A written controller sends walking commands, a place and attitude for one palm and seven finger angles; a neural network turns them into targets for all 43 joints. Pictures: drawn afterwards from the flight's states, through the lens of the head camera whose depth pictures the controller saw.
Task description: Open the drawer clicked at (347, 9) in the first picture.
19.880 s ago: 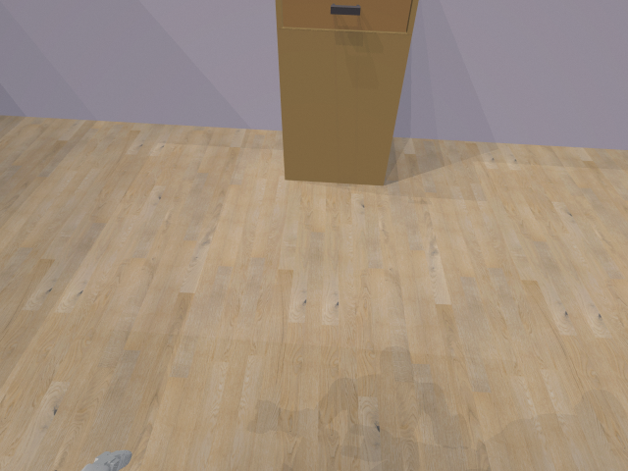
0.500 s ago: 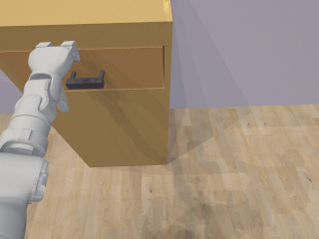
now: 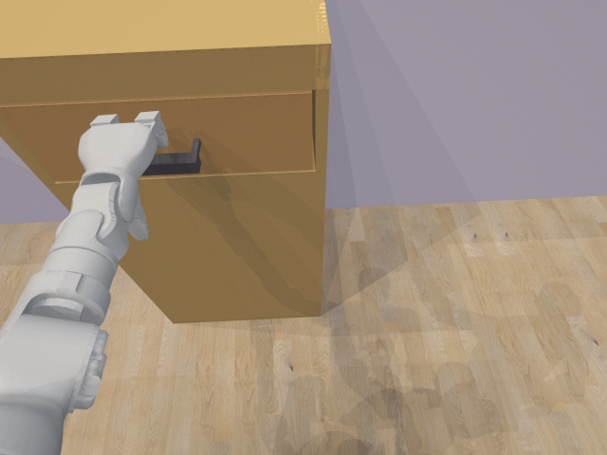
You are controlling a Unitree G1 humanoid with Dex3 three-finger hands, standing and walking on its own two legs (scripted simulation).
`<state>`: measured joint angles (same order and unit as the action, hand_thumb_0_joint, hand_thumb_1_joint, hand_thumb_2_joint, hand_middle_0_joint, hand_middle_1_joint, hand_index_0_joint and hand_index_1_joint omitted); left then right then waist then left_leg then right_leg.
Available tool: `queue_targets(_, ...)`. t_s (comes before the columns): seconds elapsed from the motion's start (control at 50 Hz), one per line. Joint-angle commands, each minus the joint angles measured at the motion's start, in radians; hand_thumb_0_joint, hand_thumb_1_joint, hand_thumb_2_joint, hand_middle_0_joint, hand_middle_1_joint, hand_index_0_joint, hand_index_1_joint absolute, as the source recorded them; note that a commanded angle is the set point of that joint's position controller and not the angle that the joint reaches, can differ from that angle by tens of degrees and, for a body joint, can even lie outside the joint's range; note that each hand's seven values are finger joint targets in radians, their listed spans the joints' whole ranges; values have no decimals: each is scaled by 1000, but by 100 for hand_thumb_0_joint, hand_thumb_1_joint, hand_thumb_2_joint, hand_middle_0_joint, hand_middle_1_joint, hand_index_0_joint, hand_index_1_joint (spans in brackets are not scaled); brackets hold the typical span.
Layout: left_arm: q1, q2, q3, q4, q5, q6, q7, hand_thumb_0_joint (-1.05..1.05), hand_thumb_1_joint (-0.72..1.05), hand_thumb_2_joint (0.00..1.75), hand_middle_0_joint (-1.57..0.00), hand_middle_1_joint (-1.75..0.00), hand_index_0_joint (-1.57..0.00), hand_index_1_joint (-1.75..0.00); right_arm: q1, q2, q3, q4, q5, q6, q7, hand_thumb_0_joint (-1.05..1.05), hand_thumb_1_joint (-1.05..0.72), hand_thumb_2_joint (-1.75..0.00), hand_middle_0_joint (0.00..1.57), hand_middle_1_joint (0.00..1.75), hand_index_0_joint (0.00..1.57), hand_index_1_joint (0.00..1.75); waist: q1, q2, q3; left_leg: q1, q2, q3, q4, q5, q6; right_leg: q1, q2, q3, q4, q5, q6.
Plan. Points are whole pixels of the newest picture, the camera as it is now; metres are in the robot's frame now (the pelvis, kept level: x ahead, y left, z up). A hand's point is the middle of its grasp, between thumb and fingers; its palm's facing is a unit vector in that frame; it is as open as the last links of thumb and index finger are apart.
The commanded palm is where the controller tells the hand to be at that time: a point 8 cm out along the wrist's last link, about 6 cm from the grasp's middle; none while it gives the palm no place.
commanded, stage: lower the fingers behind the handle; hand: left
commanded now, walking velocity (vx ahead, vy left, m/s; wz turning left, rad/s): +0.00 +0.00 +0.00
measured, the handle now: (167, 154) +0.55 +0.21 +0.06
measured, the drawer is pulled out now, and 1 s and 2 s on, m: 0.00 0.00 0.00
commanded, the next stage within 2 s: lift the fingers back up to retry in 1.18 s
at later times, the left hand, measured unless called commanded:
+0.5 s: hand (157, 180) +0.48 +0.21 +0.07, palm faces -0.02 +0.00 -1.00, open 13.8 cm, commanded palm +0.46 +0.22 +0.11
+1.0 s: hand (160, 183) +0.48 +0.21 +0.06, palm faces -0.02 +0.03 -1.00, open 13.8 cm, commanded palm +0.46 +0.22 +0.09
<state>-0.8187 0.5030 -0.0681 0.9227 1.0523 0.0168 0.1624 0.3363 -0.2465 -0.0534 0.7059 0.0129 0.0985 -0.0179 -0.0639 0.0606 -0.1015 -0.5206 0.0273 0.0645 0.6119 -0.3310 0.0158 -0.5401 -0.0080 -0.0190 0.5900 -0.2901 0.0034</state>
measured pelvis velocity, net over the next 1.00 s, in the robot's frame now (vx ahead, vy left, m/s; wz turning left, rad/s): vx -0.02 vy -0.01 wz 0.00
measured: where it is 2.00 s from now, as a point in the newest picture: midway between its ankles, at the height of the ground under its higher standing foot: outside the picture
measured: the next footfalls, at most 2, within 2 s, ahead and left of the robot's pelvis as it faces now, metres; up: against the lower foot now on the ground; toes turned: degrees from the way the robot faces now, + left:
none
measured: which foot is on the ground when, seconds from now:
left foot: down 0.00-1.00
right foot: down 0.00-1.00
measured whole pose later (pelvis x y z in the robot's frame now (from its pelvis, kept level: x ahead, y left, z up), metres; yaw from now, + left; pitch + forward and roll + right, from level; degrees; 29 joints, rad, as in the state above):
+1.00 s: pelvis -0.02 -0.01 -0.01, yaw +0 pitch +17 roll -1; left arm -0.93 0.52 -0.08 1.08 1.09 -0.03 0.25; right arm 0.35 -0.27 -0.05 0.69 0.01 0.08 -0.04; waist -0.12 0.04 -0.11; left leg -0.66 0.04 0.06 0.72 -0.35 0.01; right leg -0.68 0.00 -0.02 0.69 -0.30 0.00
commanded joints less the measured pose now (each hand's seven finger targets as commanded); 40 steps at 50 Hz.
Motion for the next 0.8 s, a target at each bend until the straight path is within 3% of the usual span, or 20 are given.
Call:
queue_targets(0.0,-559,154,-10,-231,-20,-38,-4,0,-50,30,-30,-120,-30,-120,67,-171,-61,-68,3,-23,-29,0,-90,-90,20,30,20,30,-73,-37,-372,274,-35,-33,-11,447,34,147,51,-8,-51,355,-25)
queue_targets(0.04,-561,193,15,-186,-15,-60,-11,0,-50,30,-30,-120,-30,-120,66,-172,-54,-58,3,-25,-37,0,-90,-90,20,30,20,30,-68,-25,-319,238,-41,-37,-17,379,33,119,48,-7,-50,309,-28)
queue_targets(0.06,-556,232,48,-168,-9,-73,-7,0,-50,30,-30,-120,-30,-120,69,-170,-48,-57,1,-24,-40,0,-90,-90,20,30,20,30,-54,-32,-318,212,-44,-42,-20,364,31,131,46,-6,-43,299,-31)
queue_targets(0.1,-555,240,58,-165,-1,-96,5,0,-50,30,-30,-120,-30,-120,66,-166,-44,-65,0,-25,-40,0,-90,-90,20,30,20,30,-43,5,-325,198,-47,-43,-14,371,26,127,46,-5,-29,293,-38)
queue_targets(0.12,-559,207,32,-147,6,-101,16,0,-50,30,-30,-120,-30,-120,66,-158,-42,-64,-1,-29,-37,0,-90,-90,20,30,20,30,-49,20,-310,193,-46,-42,-8,366,24,98,46,-8,-22,280,-38)
queue_targets(0.14,-537,225,60,-133,6,-103,31,0,-50,30,-30,-120,-30,-120,70,-159,-43,-64,-3,-32,-34,0,-90,-90,20,30,20,30,-37,26,-311,182,-45,-42,-4,366,21,95,47,-8,-14,278,-40)
queue_targets(0.2,-495,276,113,-88,22,-94,66,0,-50,30,-30,-120,-30,-120,78,-166,-44,-74,-10,-33,-28,0,-90,-90,20,30,20,30,-21,-12,-376,144,-46,-35,12,384,19,138,49,-7,8,311,-39)
queue_targets(0.24,-494,252,93,-85,29,-78,84,0,-50,30,-30,-120,-30,-120,79,-163,-46,-80,-10,-37,-23,0,-90,-90,20,30,20,30,-23,-5,-392,132,-44,-26,19,385,19,136,47,-6,18,328,-34)
queue_targets(0.28,-488,258,104,-113,32,-69,98,0,-50,30,-30,-120,-30,-120,86,-166,-52,-83,-15,-39,-19,0,-90,-90,20,30,20,30,-15,7,-455,154,-41,-18,33,442,20,161,47,0,28,383,-32)
queue_targets(0.3,-484,276,124,-118,36,-68,99,0,-50,30,-30,-120,-30,-120,93,-169,-56,-83,-15,-37,-19,0,-90,-90,20,30,20,30,-18,-36,-489,159,-40,-24,42,476,23,184,50,-1,33,409,-30)
queue_targets(0.32,-487,252,99,-127,33,-67,98,0,-50,30,-30,-120,-30,-120,95,-167,-57,-87,-14,-36,-18,0,-90,-90,20,30,20,30,-23,-13,-500,165,-42,-19,46,473,24,181,49,5,31,416,-27)
queue_targets(0.44,-476,258,91,-29,30,-34,94,0,-50,30,-30,-120,-30,-120,103,-177,-52,-62,-4,-30,-25,0,-90,-90,20,30,20,30,-50,-63,-358,91,-41,-17,24,346,27,131,50,0,7,336,-24)
queue_targets(0.46,-460,266,98,-23,31,-32,93,0,-50,30,-30,-120,-30,-120,102,-175,-50,-65,-3,-32,-25,0,-90,-90,20,30,20,30,-39,-57,-360,84,-43,-15,20,338,28,140,49,1,5,329,-25)
queue_targets(0.48,-467,251,82,-33,29,-33,89,0,-50,30,-30,-120,-30,-120,104,-175,-51,-64,-4,-31,-26,0,-90,-90,20,30,20,30,-46,-50,-369,91,-44,-12,23,340,29,142,48,5,4,339,-25)
queue_targets(0.5,-448,287,120,-32,31,-40,87,0,-50,30,-30,-120,-30,-120,106,-175,-52,-62,-7,-29,-27,0,-90,-90,20,30,20,30,-29,-44,-395,91,-44,-12,25,364,29,168,48,6,10,360,-28)
queue_targets(0.58,-392,196,48,-5,33,-39,72,0,-50,30,-30,-120,-30,-120,109,-171,-50,-70,-4,-27,-22,0,-90,-90,20,30,20,30,-37,-41,-345,88,-40,-12,26,347,26,113,52,-2,10,326,-28)
queue_targets(0.6,-402,187,44,5,28,-43,69,0,-50,30,-30,-120,-30,-120,111,-172,-52,-67,-5,-28,-23,0,-90,-90,20,30,20,30,-49,-69,-334,84,-38,-10,28,338,28,113,52,0,3,327,-27)
queue_targets(0.62,-398,224,69,12,27,-45,70,0,-50,30,-30,-120,-30,-120,116,-177,-51,-66,-4,-28,-26,0,-90,-90,20,30,20,30,-45,-70,-332,69,-38,-10,27,320,29,116,50,4,6,320,-25)
queue_targets(0.7,-398,243,74,47,20,-51,67,0,-50,30,-30,-120,-30,-120,117,-182,-46,-68,0,-32,-34,0,-90,-90,20,30,20,30,-53,-116,-306,18,-44,-9,24,243,31,116,44,12,-1,273,-21)
queue_targets(0.78,-408,228,51,62,34,-49,74,0,-50,30,-30,-120,-30,-120,129,-180,-45,-68,1,-38,-32,0,-90,-90,20,30,20,30,-56,-70,-302,14,-42,-10,35,233,27,65,45,7,14,243,-23)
